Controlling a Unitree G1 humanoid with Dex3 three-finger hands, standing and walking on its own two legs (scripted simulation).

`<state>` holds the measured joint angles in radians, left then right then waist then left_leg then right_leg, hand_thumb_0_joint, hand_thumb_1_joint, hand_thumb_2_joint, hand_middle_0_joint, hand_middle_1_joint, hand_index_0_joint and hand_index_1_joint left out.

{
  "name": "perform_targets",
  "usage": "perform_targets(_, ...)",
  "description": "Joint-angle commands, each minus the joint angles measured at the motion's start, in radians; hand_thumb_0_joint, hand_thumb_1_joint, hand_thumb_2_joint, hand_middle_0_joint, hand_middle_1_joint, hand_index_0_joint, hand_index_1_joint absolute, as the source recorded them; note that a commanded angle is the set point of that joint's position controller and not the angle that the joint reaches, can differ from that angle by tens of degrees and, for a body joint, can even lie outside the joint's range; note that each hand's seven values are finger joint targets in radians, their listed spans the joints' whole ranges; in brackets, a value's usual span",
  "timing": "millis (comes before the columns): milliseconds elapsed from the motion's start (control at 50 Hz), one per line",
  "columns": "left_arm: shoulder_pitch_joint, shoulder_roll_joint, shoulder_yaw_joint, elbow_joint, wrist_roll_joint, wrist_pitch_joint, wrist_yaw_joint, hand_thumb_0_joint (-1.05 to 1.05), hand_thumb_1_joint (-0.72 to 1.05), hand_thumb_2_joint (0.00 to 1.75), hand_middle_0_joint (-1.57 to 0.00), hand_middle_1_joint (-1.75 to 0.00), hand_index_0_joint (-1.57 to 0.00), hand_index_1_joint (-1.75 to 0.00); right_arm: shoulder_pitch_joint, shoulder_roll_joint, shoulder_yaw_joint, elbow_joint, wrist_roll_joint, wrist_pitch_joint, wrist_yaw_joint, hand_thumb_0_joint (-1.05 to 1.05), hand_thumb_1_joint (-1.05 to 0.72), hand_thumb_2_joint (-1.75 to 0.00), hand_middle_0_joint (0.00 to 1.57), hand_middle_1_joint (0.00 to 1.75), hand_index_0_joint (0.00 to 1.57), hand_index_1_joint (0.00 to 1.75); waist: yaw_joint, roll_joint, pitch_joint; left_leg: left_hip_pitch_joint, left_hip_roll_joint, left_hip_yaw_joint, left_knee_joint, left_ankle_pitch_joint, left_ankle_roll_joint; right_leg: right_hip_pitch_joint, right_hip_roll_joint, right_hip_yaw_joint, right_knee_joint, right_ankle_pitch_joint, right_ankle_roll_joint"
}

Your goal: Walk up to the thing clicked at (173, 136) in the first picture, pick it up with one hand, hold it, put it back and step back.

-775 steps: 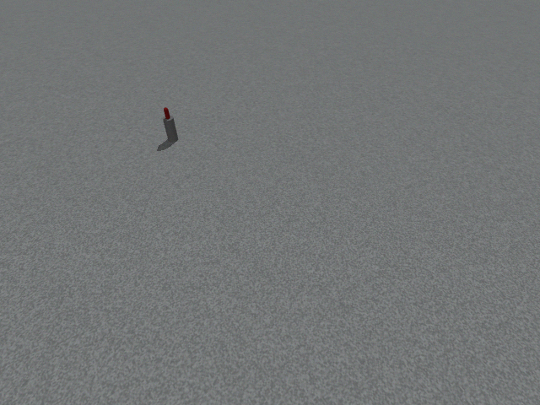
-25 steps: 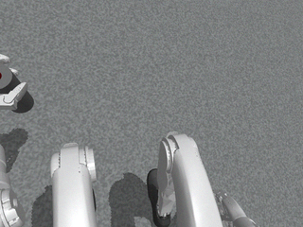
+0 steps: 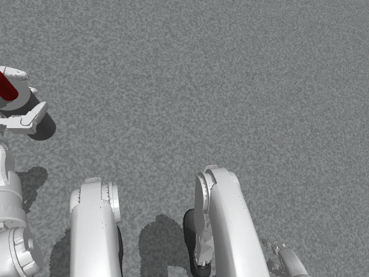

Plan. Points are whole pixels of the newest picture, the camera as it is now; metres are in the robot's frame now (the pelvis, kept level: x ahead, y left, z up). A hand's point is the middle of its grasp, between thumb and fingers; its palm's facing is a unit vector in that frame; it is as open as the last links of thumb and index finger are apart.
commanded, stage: settle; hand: left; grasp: from the side
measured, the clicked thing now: (21, 106) +0.46 +0.28 -0.06
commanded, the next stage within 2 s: lift in 0.34 s
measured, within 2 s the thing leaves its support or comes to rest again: neither
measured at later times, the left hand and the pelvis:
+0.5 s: hand (21, 93) +0.47 +0.26 -0.03, palm faces +0.24 -0.97 -0.07, open 8.5 cm; pelvis +0.00 +0.00 +0.01, yaw +1 degrees
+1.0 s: hand out of the picture +0.45 +0.25 +0.06, palm faces +0.20 -0.98 -0.09, open 8.5 cm; pelvis +0.01 +0.00 +0.07, yaw +2 degrees
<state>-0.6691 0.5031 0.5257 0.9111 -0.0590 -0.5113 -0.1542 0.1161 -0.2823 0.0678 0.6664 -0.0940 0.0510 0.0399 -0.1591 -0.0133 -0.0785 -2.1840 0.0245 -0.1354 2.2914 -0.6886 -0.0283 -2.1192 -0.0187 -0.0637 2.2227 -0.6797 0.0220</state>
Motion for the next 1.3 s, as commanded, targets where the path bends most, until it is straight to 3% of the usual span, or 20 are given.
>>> perform_targets(0,-0.515,0.382,0.058,-0.411,-0.051,-0.148,0.024,0.0,0.25,1.32,-1.26,-1.4,-1.26,-1.42,0.149,-0.218,-0.076,-0.023,0.0,-0.013,-0.016,0.0,-0.89,-0.9,0.2,0.3,0.2,0.3,0.024,0.359,-0.779,0.589,-0.004,0.063,-0.302,0.154,0.033,0.315,0.029,-0.031,-0.218,0.173,-0.064)
perform_targets(60,-0.462,0.3,0.022,-0.314,-0.06,-0.133,0.015,0.0,0.25,1.33,-1.27,-1.41,-1.27,-1.43,0.154,-0.216,-0.08,-0.021,0.003,-0.02,-0.014,0.0,-0.9,-0.9,0.2,0.3,0.2,0.3,0.0,0.32,-0.756,0.59,-0.006,0.062,-0.303,0.164,0.036,0.309,0.027,-0.032,-0.232,0.182,-0.061)
perform_targets(100,-0.477,0.333,0.042,-0.305,-0.06,-0.135,0.015,0.0,0.25,1.34,-1.28,-1.41,-1.28,-1.44,0.161,-0.218,-0.08,-0.012,0.005,-0.024,-0.017,0.0,-0.9,-0.9,0.2,0.3,0.2,0.3,0.006,0.296,-0.763,0.562,-0.01,0.072,-0.292,0.175,0.043,0.345,0.027,-0.025,-0.242,0.197,-0.058)
perform_targets(120,-0.446,0.3,0.022,-0.248,-0.058,-0.127,0.012,0.0,0.25,1.34,-1.27,-1.41,-1.27,-1.43,0.155,-0.219,-0.08,-0.016,0.007,-0.024,-0.015,0.0,-0.9,-0.9,0.2,0.3,0.2,0.3,0.003,0.288,-0.746,0.567,-0.01,0.07,-0.296,0.187,0.043,0.328,0.025,-0.027,-0.239,0.201,-0.059)
perform_targets(140,-0.485,0.326,0.03,-0.293,-0.053,-0.132,0.015,0.0,0.24,1.35,-1.28,-1.42,-1.27,-1.44,0.17,-0.217,-0.08,-0.008,0.006,-0.024,-0.014,0.0,-0.89,-0.9,0.2,0.3,0.2,0.3,0.009,0.295,-0.763,0.573,-0.009,0.07,-0.293,0.205,0.041,0.336,0.027,-0.028,-0.235,0.214,-0.06)
perform_targets(200,-0.463,0.295,0.011,-0.243,-0.041,-0.126,0.008,0.0,0.26,1.36,-1.28,-1.43,-1.28,-1.45,0.175,-0.216,-0.085,-0.01,0.005,-0.022,-0.011,0.0,-0.89,-0.9,0.2,0.3,0.2,0.3,0.003,0.279,-0.76,0.581,-0.01,0.077,-0.293,0.226,0.044,0.352,0.026,-0.029,-0.246,0.232,-0.058)
perform_targets(340,-0.477,0.344,0.053,-0.238,-0.029,-0.135,0.019,0.0,0.26,1.37,-1.27,-1.42,-1.27,-1.44,0.177,-0.211,-0.089,-0.016,0.006,-0.021,-0.007,0.0,-0.89,-0.9,0.2,0.3,0.2,0.3,0.025,0.228,-0.791,0.532,-0.015,0.089,-0.298,0.205,0.051,0.416,0.029,-0.019,-0.26,0.219,-0.053)
perform_targets(400,-0.495,0.313,0.042,-0.264,-0.032,-0.139,0.023,0.0,0.29,1.36,-1.27,-1.41,-1.27,-1.44,0.179,-0.21,-0.092,-0.018,0.003,-0.021,-0.007,0.0,-0.89,-0.9,0.2,0.3,0.2,0.3,0.025,0.271,-0.817,0.58,-0.015,0.085,-0.311,0.225,0.045,0.401,0.026,-0.02,-0.252,0.231,-0.058)
perform_targets(540,-0.492,0.363,0.056,-0.375,-0.032,-0.145,0.027,0.0,0.25,1.29,-1.33,-1.48,-1.35,-1.47,0.178,-0.207,-0.1,-0.016,0.01,-0.021,-0.014,0.0,-0.93,-0.91,0.2,0.3,0.2,0.3,0.044,0.323,-0.845,0.639,-0.013,0.083,-0.357,0.2,0.039,0.407,0.025,-0.016,-0.269,0.202,-0.063)
perform_targets(600,-0.443,0.31,0.031,-0.355,-0.059,-0.128,0.005,0.0,0.24,1.29,-1.32,-1.48,-1.35,-1.47,0.169,-0.211,-0.105,-0.023,0.021,-0.03,-0.019,0.0,-0.93,-0.91,0.2,0.3,0.2,0.3,0.03,0.293,-0.834,0.644,-0.016,0.081,-0.368,0.191,0.045,0.404,0.025,-0.01,-0.291,0.193,-0.061)
perform_targets(620,-0.486,0.338,0.036,-0.427,-0.066,-0.131,0.001,0.0,0.22,1.28,-1.32,-1.48,-1.35,-1.47,0.175,-0.21,-0.106,-0.022,0.024,-0.032,-0.022,0.0,-0.94,-0.91,0.2,0.3,0.2,0.3,0.038,0.315,-0.848,0.65,-0.015,0.082,-0.375,0.183,0.043,0.413,0.025,-0.007,-0.294,0.188,-0.063)
perform_targets(680,-0.457,0.319,0.009,-0.43,-0.064,-0.108,-0.01,0.0,0.22,1.28,-1.33,-1.49,-1.36,-1.48,0.178,-0.204,-0.113,-0.025,0.031,-0.039,-0.027,0.0,-0.94,-0.91,0.2,0.3,0.2,0.3,0.034,0.296,-0.836,0.653,-0.015,0.085,-0.395,0.166,0.045,0.434,0.024,-0.002,-0.328,0.176,-0.062)
perform_targets(860,-0.309,0.197,-0.031,-0.445,-0.105,-0.043,-0.011,0.0,0.23,1.29,-1.32,-1.48,-1.35,-1.47,0.176,-0.192,-0.127,-0.06,0.063,-0.059,-0.039,0.0,-0.92,-0.9,0.2,0.3,0.2,0.3,0.058,0.227,-0.792,0.703,-0.018,0.082,-0.481,0.179,0.049,0.5,0.018,0.006,-0.424,0.186,-0.062)
perform_targets(960,-0.265,0.215,-0.019,-0.63,-0.115,-0.016,0.008,0.0,0.25,1.27,-1.3,-1.45,-1.33,-1.44,0.176,-0.182,-0.14,-0.086,0.078,-0.064,-0.048,0.0,-0.92,-0.9,0.2,0.3,0.2,0.3,0.093,0.229,-0.884,0.834,-0.014,0.079,-0.546,0.255,0.05,0.599,0.018,0.018,-0.487,0.236,-0.061)
perform_targets(1060,-0.167,0.131,-0.063,-0.678,-0.128,0.033,0.051,0.0,0.23,1.25,-1.26,-1.43,-1.29,-1.41,0.148,-0.158,-0.136,-0.105,0.095,-0.078,-0.062,0.0,-0.92,-0.9,0.2,0.3,0.2,0.3,0.082,0.174,-0.801,0.859,-0.012,0.073,-0.624,0.222,0.056,0.676,0.02,0.025,-0.582,0.228,-0.053)
perform_targets(1120,-0.143,0.137,-0.074,-0.8,-0.126,0.039,0.069,0.0,0.24,1.24,-1.25,-1.42,-1.28,-1.4,0.144,-0.144,-0.14,-0.114,0.101,-0.083,-0.071,0.0,-0.92,-0.9,0.2,0.3,0.2,0.3,0.098,0.178,-0.813,0.915,-0.01,0.082,-0.666,0.22,0.057,0.754,0.021,0.038,-0.642,0.226,-0.049)
perform_targets(1200,-0.072,0.066,-0.157,-0.916,-0.125,0.076,0.094,0.0,0.22,1.24,-1.25,-1.41,-1.27,-1.39,0.141,-0.125,-0.137,-0.114,0.106,-0.096,-0.079,0.0,-0.92,-0.9,0.2,0.3,0.2,0.3,0.093,0.189,-0.808,1.03,-0.009,0.083,-0.743,0.258,0.053,0.854,0.021,0.048,-0.73,0.27,-0.046)
perform_targets(1240,0.077,-0.025,-0.197,-0.786,-0.127,0.108,0.103,0.0,0.24,1.24,-1.22,-1.39,-1.25,-1.38,0.12,-0.128,-0.135,-0.12,0.113,-0.104,-0.082,0.0,-0.91,-0.9,0.2,0.3,0.2,0.3,0.083,0.148,-0.718,1.053,-0.005,0.066,-0.778,0.3,0.052,0.839,0.024,0.031,-0.753,0.303,-0.048)
perform_targets(1260,0.062,0.013,-0.159,-0.827,-0.123,0.106,0.118,0.0,0.24,1.24,-1.24,-1.4,-1.27,-1.39,0.128,-0.127,-0.139,-0.116,0.113,-0.106,-0.084,0.0,-0.92,-0.9,0.2,0.3,0.2,0.3,0.099,0.145,-0.725,1.061,-0.007,0.072,-0.792,0.305,0.055,0.881,0.025,0.033,-0.777,0.311,-0.046)
perform_targets(1280,0.085,0.003,-0.173,-0.816,-0.118,0.111,0.125,0.0,0.21,1.23,-1.22,-1.39,-1.25,-1.38,0.125,-0.124,-0.136,-0.12,0.114,-0.105,-0.086,0.0,-0.92,-0.9,0.2,0.3,0.2,0.3,0.098,0.139,-0.717,1.093,-0.003,0.069,-0.81,0.331,0.055,0.899,0.023,0.033,-0.796,0.333,-0.046)
